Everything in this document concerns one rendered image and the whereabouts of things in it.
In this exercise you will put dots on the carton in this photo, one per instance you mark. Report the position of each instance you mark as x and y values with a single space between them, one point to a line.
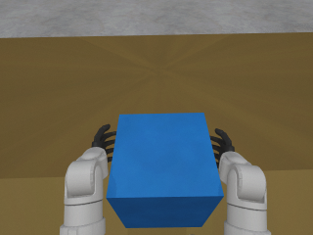
163 173

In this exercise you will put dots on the robot left forearm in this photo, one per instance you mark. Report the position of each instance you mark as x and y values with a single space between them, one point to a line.
84 194

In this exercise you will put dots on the left robot hand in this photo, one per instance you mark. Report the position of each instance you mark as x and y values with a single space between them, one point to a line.
100 137

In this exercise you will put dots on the robot right forearm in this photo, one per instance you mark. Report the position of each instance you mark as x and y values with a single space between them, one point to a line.
246 195

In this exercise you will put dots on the right robot hand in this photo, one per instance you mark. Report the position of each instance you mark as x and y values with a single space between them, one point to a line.
225 144

